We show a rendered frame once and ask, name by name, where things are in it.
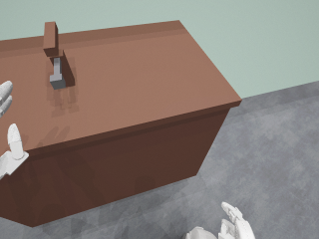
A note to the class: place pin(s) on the robot left hand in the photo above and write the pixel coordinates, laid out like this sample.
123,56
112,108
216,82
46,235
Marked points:
10,160

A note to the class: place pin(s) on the robot right hand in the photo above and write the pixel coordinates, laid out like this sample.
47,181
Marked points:
241,228

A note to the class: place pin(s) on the robot right thigh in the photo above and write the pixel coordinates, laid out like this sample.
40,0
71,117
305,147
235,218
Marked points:
199,234

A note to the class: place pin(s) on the counter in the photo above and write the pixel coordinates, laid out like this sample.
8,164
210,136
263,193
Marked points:
141,109

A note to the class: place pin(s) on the tap lever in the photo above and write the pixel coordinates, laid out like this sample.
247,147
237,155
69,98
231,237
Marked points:
57,80

